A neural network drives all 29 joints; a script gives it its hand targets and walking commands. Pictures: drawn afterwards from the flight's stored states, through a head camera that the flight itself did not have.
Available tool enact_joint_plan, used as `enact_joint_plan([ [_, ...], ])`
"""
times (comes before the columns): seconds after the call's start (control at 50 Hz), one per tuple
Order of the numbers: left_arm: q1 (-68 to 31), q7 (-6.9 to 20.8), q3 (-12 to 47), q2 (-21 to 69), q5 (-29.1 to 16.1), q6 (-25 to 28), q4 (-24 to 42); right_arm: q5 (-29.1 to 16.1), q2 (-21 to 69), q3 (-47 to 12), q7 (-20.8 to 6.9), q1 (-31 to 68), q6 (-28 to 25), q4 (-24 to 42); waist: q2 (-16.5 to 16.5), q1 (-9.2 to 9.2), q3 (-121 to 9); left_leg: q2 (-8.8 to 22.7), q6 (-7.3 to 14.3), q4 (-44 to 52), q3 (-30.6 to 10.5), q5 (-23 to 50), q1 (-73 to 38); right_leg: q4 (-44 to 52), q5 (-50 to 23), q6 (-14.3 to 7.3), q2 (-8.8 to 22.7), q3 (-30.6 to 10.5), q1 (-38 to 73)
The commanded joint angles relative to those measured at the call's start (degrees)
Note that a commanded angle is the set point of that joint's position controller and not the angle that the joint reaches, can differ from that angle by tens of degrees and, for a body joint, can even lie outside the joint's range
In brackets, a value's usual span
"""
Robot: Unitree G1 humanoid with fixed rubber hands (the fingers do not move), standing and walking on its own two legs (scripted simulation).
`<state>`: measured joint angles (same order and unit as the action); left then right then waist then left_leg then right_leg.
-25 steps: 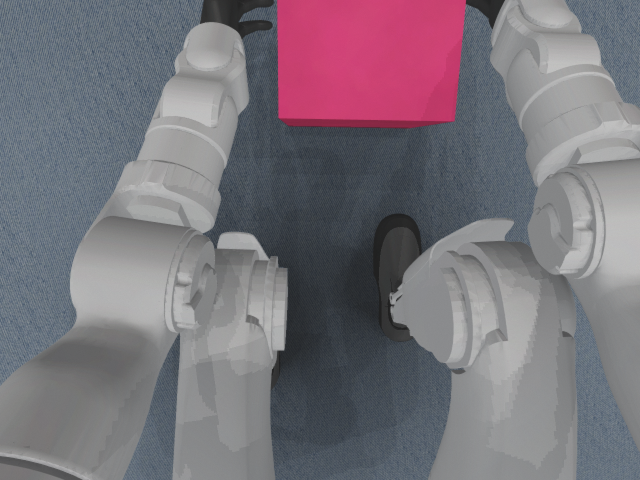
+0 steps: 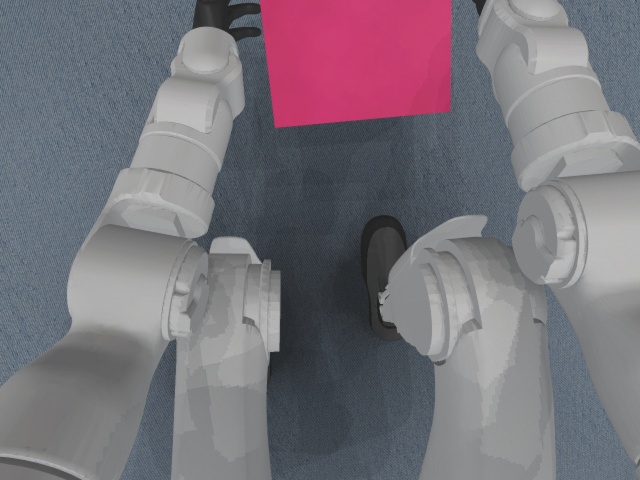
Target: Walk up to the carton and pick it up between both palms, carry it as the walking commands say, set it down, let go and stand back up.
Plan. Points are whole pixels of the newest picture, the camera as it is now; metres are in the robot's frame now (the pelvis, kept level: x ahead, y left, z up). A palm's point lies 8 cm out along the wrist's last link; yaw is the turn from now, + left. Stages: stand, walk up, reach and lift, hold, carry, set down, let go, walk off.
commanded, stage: reach and lift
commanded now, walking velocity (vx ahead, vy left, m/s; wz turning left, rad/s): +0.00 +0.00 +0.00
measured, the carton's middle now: (353, 41) +0.52 -0.09 -0.23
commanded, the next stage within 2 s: none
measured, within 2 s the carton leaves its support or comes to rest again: neither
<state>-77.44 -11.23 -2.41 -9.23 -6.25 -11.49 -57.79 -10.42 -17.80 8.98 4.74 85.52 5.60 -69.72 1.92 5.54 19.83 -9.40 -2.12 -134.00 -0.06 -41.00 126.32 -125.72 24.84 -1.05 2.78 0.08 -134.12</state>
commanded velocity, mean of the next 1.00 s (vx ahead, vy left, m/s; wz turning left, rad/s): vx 0.00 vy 0.00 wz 0.00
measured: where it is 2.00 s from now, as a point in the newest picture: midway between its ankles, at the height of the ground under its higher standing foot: (319, 326)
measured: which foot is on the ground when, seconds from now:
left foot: down 0.00-1.00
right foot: down 0.00-1.00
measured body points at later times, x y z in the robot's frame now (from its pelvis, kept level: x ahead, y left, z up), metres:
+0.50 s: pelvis -0.03 +0.00 +0.02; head +0.32 -0.06 +0.29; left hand +0.52 +0.04 -0.12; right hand +0.52 -0.23 -0.11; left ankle +0.08 +0.11 -0.31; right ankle +0.15 -0.12 -0.31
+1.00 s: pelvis -0.03 -0.01 +0.07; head +0.31 -0.07 +0.34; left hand +0.50 +0.04 -0.07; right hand +0.51 -0.22 -0.05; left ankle +0.08 +0.11 -0.31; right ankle +0.15 -0.12 -0.31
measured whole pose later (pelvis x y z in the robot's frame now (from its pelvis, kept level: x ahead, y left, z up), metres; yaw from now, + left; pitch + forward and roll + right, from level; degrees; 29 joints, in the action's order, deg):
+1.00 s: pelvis -0.03 -0.01 +0.07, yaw -1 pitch +24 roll +5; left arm -71.3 -19.3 -16.1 -0.8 0.4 -24.1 -34.0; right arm 1.5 -7.5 16.9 13.3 79.7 19.2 -40.0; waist 0.8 5.6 30.1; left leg -7.2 -2.5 -120.9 2.6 -38.5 106.6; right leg -115.4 22.0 0.8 -3.5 -5.0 -116.7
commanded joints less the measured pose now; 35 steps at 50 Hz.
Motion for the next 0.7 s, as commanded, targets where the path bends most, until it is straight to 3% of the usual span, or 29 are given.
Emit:
enact_joint_plan([
  [0.0, -45.49, 13.65, 12.74, 53.6, -2.71, 6.4, 23.44, 0.2, 63.42, -8.65, -13.67, 17.11, 3.36, 7.63, 4.84, 5.31, -75.9, -1.45, 0.56, 17.77, 1.51, 23.71, -21.49, 4.88, -22.47, -0.15, -7.64, 1.75, 50.87],
  [0.02, -52.72, 13.77, 14.43, 53.59, -3.8, 6.73, 28.97, 0.59, 64.01, -8.22, -14.24, 17.71, 3.93, 5.87, 7.52, 5.2, -78.51, -1.74, 0.46, 17.91, 3.49, 20.11, -21.17, 6.71, -20.69, -0.42, -7.66, 0.59, 52.2],
  [0.06, -51.1, 13.28, 14.19, 53.13, -3.74, 6.45, 27.83, -0.23, 63.82, -10.65, -15.04, 19.69, 4.24, 9.54, 4.72, 4.66, -83.42, -0.81, 0.38, 18.74, 2.44, 23.74, -23.0, 6.29, -23.8, -0.06, -7.19, 0.92, 55.08],
  [0.08, -50.48, 13.12, 16.14, 57.18, -5.25, 5.77, 30.89, -2.25, 66.0, -13.97, -15.24, 23.79, 3.98, 19.02, 4.11, 3.41, -95.46, -2.41, 0.91, 17.77, 3.13, 25.36, -26.98, 6.45, -25.66, -0.12, -7.94, 0.63, 60.33],
  [0.1, -46.72, 13.28, 13.57, 57.02, -4.27, 4.35, 24.77, -0.8, 63.81, -12.61, -15.08, 24.79, 5.04, 16.98, 4.8, 3.28, -93.15, -2.46, 0.92, 18.72, 3.39, 24.08, -27.56, 6.62, -21.86, 0.89, -7.61, 1.74, 58.82],
  [0.12, -51.12, 13.85, 14.38, 58.17, -6.03, 4.22, 32.28, -2.21, 66.46, -16.26, -14.51, 26.7, 5.37, 23.73, 1.56, 2.89, -100.19, -2.88, 1.28, 18.02, 3.74, 25.12, -30.87, 7.9, -23.34, 1.32, -8.23, 1.41, 66.26],
  [0.14, -51.97, 13.57, 14.48, 57.45, -5.28, 3.88, 30.67, -1.3, 64.92, -14.85, -14.22, 25.85, 5.88, 20.96, 2.32, 2.71, -99.92, -2.18, 0.91, 18.35, 2.85, 24.61, -31.92, 5.46, -23.04, 0.81, -7.93, 2.98, 63.25],
  [0.16, -55.79, 13.17, 16.84, 56.16, -7.17, 4.09, 39.1, -3.28, 66.71, -15.84, -14.61, 26.33, 6.12, 24.55, 5.49, 2.59, -108.45, -1.98, 0.65, 17.9, 3.72, 27.83, -37.4, 6.53, -25.29, 0.28, -7.62, 0.9, 68.52],
  [0.18, -58.12, 13.24, 16.33, 56.77, -7.13, 3.76, 35.62, -1.3, 65.49, -15.35, -14.4, 26.32, 6.93, 19.37, 2.5, 6.28, -103.74, -1.8, 0.64, 18.8, 3.63, 24.7, -35.23, 7.14, -22.39, 1.11, -7.65, 2.75, 65.35],
  [0.2, -56.89, 13.57, 13.78, 57.04, -5.47, 3.38, 28.86, 0.91, 67.13, -13.67, -14.66, 24.71, 7.88, 13.46, 0.33, 4.58, -95.19, -1.27, 0.8, 18.88, 3.42, 21.57, -31.83, 7.8, -19.04, 0.62, -7.34, 2.36, 62.28],
  [0.24, -54.77, 14.52, 12.16, 60.43, -4.72, 2.22, 30.06, 1.46, 67.39, -12.32, -15.65, 25.58, 8.79, 16.35, 1.74, 4.29, -92.53, -2.28, 1.19, 20.46, 3.48, 19.58, -27.78, 8.15, -19.77, 0.44, -7.93, 2.02, 62.78],
  [0.26, -56.0, 14.42, 12.76, 59.13, -5.48, 1.93, 28.24, 1.11, 68.12, -12.75, -16.21, 27.09, 8.96, 16.17, -1.37, 6.76, -91.19, -1.57, 1.24, 20.34, 2.87, 17.65, -27.19, 8.94, -17.71, 0.41, -7.45, 3.15, 61.88],
  [0.28, -59.72, 14.62, 11.98, 58.54, -5.02, 1.59, 30.8, 1.85, 67.9, -11.93, -16.4, 28.16, 9.26, 18.78, 0.37, 4.49, -93.69, -1.94, 1.5, 21.24, 3.2, 18.02, -27.63, 9.32, -17.91, 0.28, -7.29, 2.3, 62.99],
  [0.34, -64.95, 14.34, 13.21, 58.76, -6.67, 0.67, 36.09, 1.15, 67.34, -14.8, -16.0, 30.77, 10.68, 21.5, -2.73, 5.48, -103.68, -2.09, 1.53, 20.76, 2.8, 19.83, -33.97, 9.19, -17.81, 1.15, -7.69, 3.49, 67.05],
  [0.36, -61.77, 14.33, 10.51, 56.97, -4.54, -0.17, 29.73, 1.05, 68.23, -14.19, -15.71, 34.76, 11.23, 22.29, -3.42, 2.15, -97.79, -1.49, 2.41, 22.43, 2.56, 16.74, -31.15, 10.59, -14.38, 1.73, -7.13, 2.85, 64.04],
  [0.4, -61.91, 14.05, 11.26, 58.28, -4.45, -0.76, 30.22, 1.13, 68.4, -15.64, -15.55, 33.18, 11.65, 22.15, -2.15, 0.42, -99.36, -0.97, 1.89, 21.72, 3.46, 16.01, -31.79, 10.58, -14.12, 0.92, -7.26, 2.32, 65.93],
  [0.42, -63.47, 14.21, 10.8, 57.37, -4.55, -0.57, 31.18, 2.35, 69.84, -14.51, -15.7, 31.4, 12.29, 19.76, -5.22, 3.01, -100.61, -1.21, 2.78, 22.21, 2.67, 13.7, -31.22, 9.63, -12.77, 1.3, -7.95, 3.76, 65.76],
  [0.44, -67.7, 14.07, 12.02, 57.33, -5.18, 0.11, 35.31, 1.79, 69.83, -14.7, -15.8, 32.77, 11.76, 20.2, -2.02, 2.02, -101.3, -0.99, 1.76, 21.98, 3.63, 15.58, -31.61, 11.05, -14.18, 0.82, -7.27, 2.62, 66.51],
  [0.46, -66.68, 13.4, 14.78, 60.07, -6.47, -0.01, 40.86, 0.76, 70.83, -18.01, -15.11, 34.84, 11.74, 28.79, -3.92, 1.26, -114.23, -2.13, 1.71, 22.41, 3.15, 22.13, -38.8, 10.68, -19.9, 1.64, -7.9, 2.47, 72.97],
  [0.5, -61.21, 13.16, 10.61, 56.9, -4.26, -0.58, 31.0, 3.09, 70.68, -15.85, -14.45, 30.51, 12.89, 20.79, -4.86, 0.52, -104.76, -2.15, 2.09, 22.16, 5.07, 14.16, -29.27, 11.68, -15.14, 1.85, -8.2, 1.77, 71.88],
  [0.52, -65.47, 13.93, 8.87, 53.44, -3.64, -0.41, 31.39, 4.8, 70.52, -14.69, -14.51, 29.15, 13.22, 19.87, -6.86, 1.05, -98.85, -1.21, 2.56, 22.85, 3.73, 10.48, -27.36, 12.95, -11.22, 2.0, -7.77, 2.08, 68.99],
  [0.54, -66.43, 13.87, 13.15, 56.52, -4.44, -0.49, 38.89, 2.01, 74.17, -19.2, -14.28, 29.9, 13.15, 25.62, -6.46, -0.58, -112.48, -1.63, 2.39, 22.72, 4.1, 16.63, -33.53, 12.79, -16.03, 2.4, -7.87, 1.32, 77.24],
  [0.56, -69.97, 13.79, 13.96, 54.31, -5.12, -0.07, 38.9, 2.95, 73.31, -17.34, -14.06, 27.97, 13.98, 19.22, -6.04, 1.7, -110.71, -1.18, 2.0, 22.73, 4.3, 15.87, -31.21, 12.42, -17.01, 1.73, -7.78, 1.65, 76.82],
  [0.58, -68.57, 13.89, 12.4, 52.84, -3.4, -0.39, 37.84, 3.2, 75.6, -16.85, -14.21, 25.08, 14.29, 18.93, -5.91, -1.74, -108.7, -1.72, 2.49, 22.88, 5.01, 14.71, -30.26, 13.28, -16.2, 1.45, -8.59, 1.3, 75.65],
  [0.6, -66.68, 13.91, 12.48, 55.07, -3.76, -0.13, 36.86, 4.06, 75.02, -16.77, -14.0, 25.14, 14.09, 19.63, -4.09, -0.85, -106.29, -1.34, 2.0, 23.35, 4.96, 14.58, -29.06, 13.13, -16.58, 1.98, -8.23, 0.7, 74.7],
  [0.62, -64.99, 14.15, 13.1, 55.18, -3.02, -0.75, 36.71, 3.51, 77.86, -18.69, -13.92, 24.69, 14.6, 20.95, -5.86, -3.98, -109.8, -1.92, 2.43, 23.25, 4.98, 15.98, -30.45, 14.09, -18.14, 1.91, -8.11, -0.43, 78.4],
  [0.64, -67.71, 14.01, 14.76, 57.23, -4.19, -0.8, 42.36, 2.98, 77.9, -19.9, -13.61, 24.41, 15.06, 22.87, -5.69, -1.76, -117.07, -2.26, 2.03, 23.53, 5.57, 16.09, -32.3, 14.4, -19.44, 1.63, -9.09, -0.12, 83.71],
  [0.66, -63.72, 14.15, 11.67, 53.84, -2.18, -1.54, 33.36, 5.11, 75.38, -17.11, -13.82, 25.6, 15.35, 18.05, -6.68, -2.08, -105.9, -1.41, 2.5, 24.79, 4.1, 12.44, -24.59, 12.59, -15.7, 1.89, -8.17, 1.49, 75.85],
  [0.68, -68.47, 14.07, 15.38, 56.94, -4.03, -0.8, 45.67, 3.18, 79.42, -20.5, -13.78, 22.54, 15.2, 23.96, -6.24, -3.14, -118.15, -1.69, 2.28, 23.48, 4.33, 17.91, -31.69, 14.03, -19.61, 1.34, -8.18, -0.73, 84.98],
])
